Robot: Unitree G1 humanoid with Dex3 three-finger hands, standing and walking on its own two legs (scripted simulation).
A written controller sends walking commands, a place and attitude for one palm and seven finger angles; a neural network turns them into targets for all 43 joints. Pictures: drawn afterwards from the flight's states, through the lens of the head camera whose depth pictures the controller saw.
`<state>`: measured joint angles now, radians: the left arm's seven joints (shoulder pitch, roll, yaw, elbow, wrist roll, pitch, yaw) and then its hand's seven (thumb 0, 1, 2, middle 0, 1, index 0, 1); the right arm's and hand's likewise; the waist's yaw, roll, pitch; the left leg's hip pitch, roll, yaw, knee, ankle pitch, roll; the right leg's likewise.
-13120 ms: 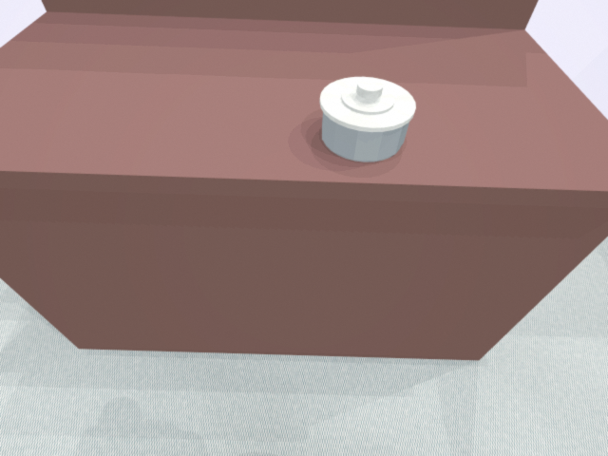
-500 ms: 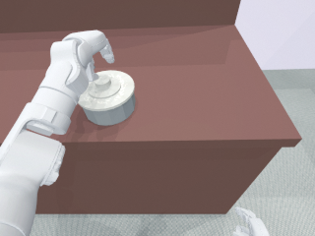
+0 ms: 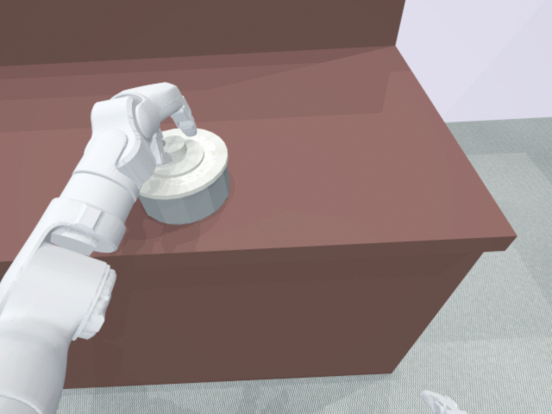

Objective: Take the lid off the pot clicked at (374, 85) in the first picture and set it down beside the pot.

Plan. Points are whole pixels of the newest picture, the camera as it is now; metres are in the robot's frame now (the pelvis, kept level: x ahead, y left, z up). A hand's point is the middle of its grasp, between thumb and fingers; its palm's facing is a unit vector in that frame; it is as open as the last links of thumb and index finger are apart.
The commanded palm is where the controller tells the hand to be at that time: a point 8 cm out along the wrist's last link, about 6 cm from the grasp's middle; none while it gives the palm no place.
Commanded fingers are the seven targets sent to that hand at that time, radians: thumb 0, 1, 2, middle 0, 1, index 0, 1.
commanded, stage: lower the open fingers around the knob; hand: left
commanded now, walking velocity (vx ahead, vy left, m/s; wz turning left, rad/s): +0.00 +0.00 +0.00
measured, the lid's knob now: (172, 147) +0.47 +0.17 +0.15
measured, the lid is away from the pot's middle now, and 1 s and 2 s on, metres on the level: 0.00 0.00 0.00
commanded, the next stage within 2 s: close the fingers and squeeze the knob in 0.56 s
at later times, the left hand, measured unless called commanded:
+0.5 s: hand (157, 149) +0.44 +0.17 +0.18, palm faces -0.31 -0.14 -0.94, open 10.0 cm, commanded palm +0.42 +0.18 +0.24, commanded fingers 0.00 -0.36 1.63 -0.87 -0.08 -0.87 -0.08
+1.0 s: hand (159, 151) +0.44 +0.17 +0.18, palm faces -0.33 -0.11 -0.94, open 9.6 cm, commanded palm +0.43 +0.17 +0.24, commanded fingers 0.00 0.02 1.06 -0.59 -0.85 -0.59 -0.85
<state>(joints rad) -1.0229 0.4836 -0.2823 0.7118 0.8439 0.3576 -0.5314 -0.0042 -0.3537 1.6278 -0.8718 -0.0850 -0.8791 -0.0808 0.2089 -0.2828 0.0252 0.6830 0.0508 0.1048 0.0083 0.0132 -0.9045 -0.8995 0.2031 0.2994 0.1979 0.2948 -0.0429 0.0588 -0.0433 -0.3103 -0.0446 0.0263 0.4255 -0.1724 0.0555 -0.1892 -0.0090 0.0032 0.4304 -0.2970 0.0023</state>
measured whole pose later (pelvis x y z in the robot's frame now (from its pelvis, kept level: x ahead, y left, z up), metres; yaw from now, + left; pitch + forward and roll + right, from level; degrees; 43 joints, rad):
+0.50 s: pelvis +0.00 +0.00 +0.00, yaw +0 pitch +3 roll +0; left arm -1.01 0.48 -0.28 0.74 0.85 0.34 -0.51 0.00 -0.35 1.63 -0.86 -0.08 -0.88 -0.08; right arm 0.19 -0.28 0.03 0.67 0.05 0.12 0.00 0.01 -0.90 -0.90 0.20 0.30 0.20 0.29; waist -0.04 0.05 -0.06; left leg -0.32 -0.04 0.02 0.45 -0.18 0.05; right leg -0.20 -0.01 0.00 0.44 -0.30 0.00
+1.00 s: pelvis +0.00 +0.00 +0.00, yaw +1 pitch +3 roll +0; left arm -1.03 0.47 -0.32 0.76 0.85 0.36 -0.51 0.00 -0.09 1.13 -0.56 -0.65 -0.61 -0.66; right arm 0.20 -0.28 0.03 0.69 0.05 0.12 0.00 0.01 -0.90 -0.90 0.20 0.30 0.20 0.29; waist -0.04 0.05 -0.05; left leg -0.33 -0.04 0.01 0.45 -0.18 0.05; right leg -0.20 -0.01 -0.01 0.44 -0.30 0.00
